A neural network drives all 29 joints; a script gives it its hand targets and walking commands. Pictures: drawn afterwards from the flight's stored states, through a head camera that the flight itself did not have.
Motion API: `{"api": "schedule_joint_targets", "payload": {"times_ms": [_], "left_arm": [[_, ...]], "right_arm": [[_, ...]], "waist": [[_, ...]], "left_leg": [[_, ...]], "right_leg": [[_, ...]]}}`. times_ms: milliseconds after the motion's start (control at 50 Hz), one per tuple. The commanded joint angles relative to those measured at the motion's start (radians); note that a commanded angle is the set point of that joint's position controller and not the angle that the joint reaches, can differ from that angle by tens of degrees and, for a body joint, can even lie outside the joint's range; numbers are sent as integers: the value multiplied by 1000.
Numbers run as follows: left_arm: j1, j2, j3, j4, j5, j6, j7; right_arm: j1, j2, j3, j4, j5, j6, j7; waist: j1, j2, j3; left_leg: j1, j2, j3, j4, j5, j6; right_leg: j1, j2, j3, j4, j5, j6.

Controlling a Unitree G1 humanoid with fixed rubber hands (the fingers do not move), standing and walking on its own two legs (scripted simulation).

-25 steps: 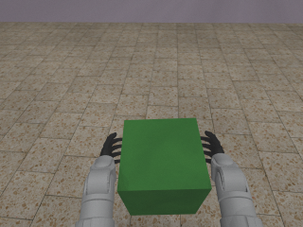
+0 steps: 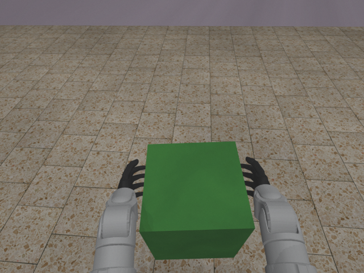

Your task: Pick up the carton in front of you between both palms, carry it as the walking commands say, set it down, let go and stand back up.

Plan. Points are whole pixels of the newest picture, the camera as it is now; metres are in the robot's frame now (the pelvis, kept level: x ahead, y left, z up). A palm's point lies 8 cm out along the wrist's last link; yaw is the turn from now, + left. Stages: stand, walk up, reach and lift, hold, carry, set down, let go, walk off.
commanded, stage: hold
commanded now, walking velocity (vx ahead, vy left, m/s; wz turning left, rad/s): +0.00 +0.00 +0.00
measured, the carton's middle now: (193, 204) +0.29 +0.00 -0.05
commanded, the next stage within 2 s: set down in 0.24 s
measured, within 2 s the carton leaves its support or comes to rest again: neither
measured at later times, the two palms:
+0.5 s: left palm (132, 187) +0.29 +0.14 +0.03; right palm (264, 193) +0.27 -0.15 +0.03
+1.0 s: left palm (154, 205) +0.35 +0.12 -0.18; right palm (248, 205) +0.35 -0.18 -0.18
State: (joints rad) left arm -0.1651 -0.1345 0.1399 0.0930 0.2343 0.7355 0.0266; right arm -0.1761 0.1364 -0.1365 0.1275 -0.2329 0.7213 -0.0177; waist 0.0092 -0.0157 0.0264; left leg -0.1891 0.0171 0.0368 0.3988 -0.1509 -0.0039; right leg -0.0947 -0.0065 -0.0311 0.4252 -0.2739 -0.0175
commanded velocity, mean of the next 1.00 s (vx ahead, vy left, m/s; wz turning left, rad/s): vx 0.00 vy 0.00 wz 0.00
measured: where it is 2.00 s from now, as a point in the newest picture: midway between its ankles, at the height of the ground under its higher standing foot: outside the picture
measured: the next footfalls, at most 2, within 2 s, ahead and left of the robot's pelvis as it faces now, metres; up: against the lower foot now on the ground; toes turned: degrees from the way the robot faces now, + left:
none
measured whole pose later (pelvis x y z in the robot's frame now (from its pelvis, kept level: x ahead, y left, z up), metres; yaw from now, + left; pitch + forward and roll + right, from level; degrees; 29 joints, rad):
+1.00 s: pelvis -0.05 +0.01 -0.10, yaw -5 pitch +32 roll +0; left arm -0.60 -0.16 0.41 0.46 0.21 0.18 0.07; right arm -0.68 0.05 -0.35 0.59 -0.19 0.17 0.00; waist 0.01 -0.02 -0.05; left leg -1.30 -0.06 -0.09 1.05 -0.31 -0.03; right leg -1.25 0.09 0.09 1.11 -0.41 0.01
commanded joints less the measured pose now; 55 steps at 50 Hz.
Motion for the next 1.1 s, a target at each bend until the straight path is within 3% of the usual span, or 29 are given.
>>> {"api": "schedule_joint_targets", "payload": {"times_ms": [0,120,240,360,420,480,540,600,660,760,880,960,1080], "left_arm": [[-401,-833,-509,-69,-227,-49,-216],[-444,-877,-505,-15,-207,-52,-219],[-508,-912,-480,51,-200,-43,-242],[-773,-976,-355,266,-157,-82,-271],[-890,-986,-236,417,-102,-120,-265],[-927,-932,-83,525,-20,-154,-225],[-897,-820,68,580,75,-198,-181],[-868,-720,149,589,133,-274,-146],[-864,-704,128,577,129,-379,-123],[-921,-821,-64,531,52,-554,-113],[-1015,-920,-342,388,-75,-624,-120],[-1001,-920,-388,373,-109,-587,-137],[-1032,-898,-276,480,-69,-518,-182]], "right_arm": [[-378,833,469,-67,201,-52,194],[-479,875,492,-27,228,-58,220],[-538,905,454,52,217,-56,243],[-796,902,307,278,139,-118,280],[-919,874,166,429,62,-172,290],[-958,792,4,536,-34,-212,274],[-935,678,-135,600,-131,-249,252],[-922,589,-181,611,-167,-310,235],[-918,582,-141,605,-144,-399,235],[-951,695,47,586,-42,-564,244],[-1029,808,327,441,108,-624,224],[-1018,839,382,432,144,-585,209],[-1049,853,301,543,109,-512,219]], "waist": [[-18,-24,-272],[8,2,-234],[-2,1,-178],[-13,-2,-117],[-21,19,-119],[-26,50,-86],[-24,57,-60],[-2,40,-111],[12,26,-245],[-5,8,-556],[-1,-8,-1108],[11,-16,-1172],[30,-35,-985]], "left_leg": [[294,-108,-113,-2,387,12],[302,-113,-105,-18,187,15],[312,-103,-101,-26,57,15],[255,-94,-98,7,-205,9],[190,-79,-133,12,-316,5],[113,-70,-150,32,-362,0],[32,-80,-136,78,-308,-5],[-51,-95,-117,153,-188,-8],[-123,-108,-108,246,-32,-14],[-172,-129,-108,413,187,-20],[-239,-148,-88,631,413,-25],[-437,-162,-61,696,327,-33],[-767,-167,-33,759,86,-27]], "right_leg": [[18,84,140,-89,469,8],[-55,80,136,-114,242,7],[-136,69,136,-139,70,-9],[-244,59,122,-109,-198,-45],[-247,76,107,-39,-224,-49],[-292,87,98,28,-213,-51],[-372,94,88,78,-184,-52],[-467,101,82,139,-113,-38],[-560,113,79,220,-18,-19],[-714,140,75,359,122,4],[-782,161,70,547,333,42],[-830,159,77,615,322,57],[-969,160,84,669,147,57]]}}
